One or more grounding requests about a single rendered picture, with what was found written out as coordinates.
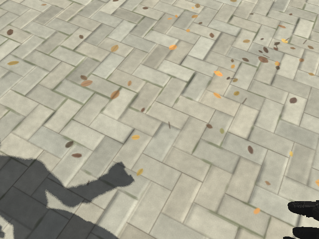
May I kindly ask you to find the robot right hand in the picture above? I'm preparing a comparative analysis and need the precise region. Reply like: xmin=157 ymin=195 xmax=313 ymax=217
xmin=283 ymin=200 xmax=319 ymax=239

